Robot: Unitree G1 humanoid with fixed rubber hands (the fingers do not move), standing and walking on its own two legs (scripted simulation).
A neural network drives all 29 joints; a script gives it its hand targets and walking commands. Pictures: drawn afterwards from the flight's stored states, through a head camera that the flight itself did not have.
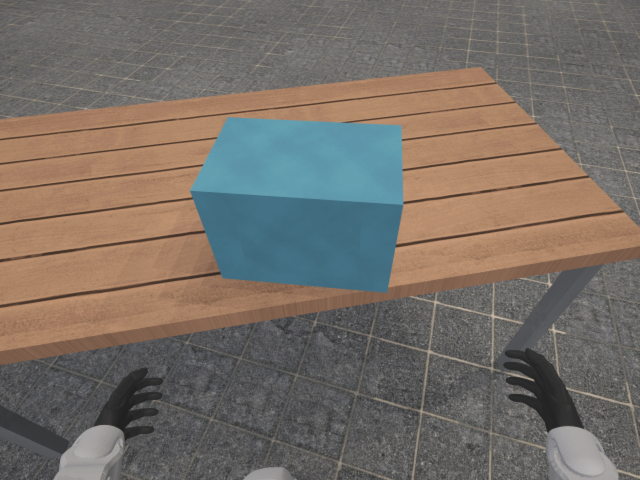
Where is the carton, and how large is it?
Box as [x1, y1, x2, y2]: [190, 117, 402, 292]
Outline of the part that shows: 228,117 190,190 222,277 386,292 402,209 400,125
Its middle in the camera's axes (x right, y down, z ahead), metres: -0.03 -0.05 +0.67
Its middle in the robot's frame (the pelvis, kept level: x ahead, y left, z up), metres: +0.54 +0.05 +0.00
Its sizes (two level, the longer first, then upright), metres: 0.298 0.191 0.213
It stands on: a table, 0.66 m high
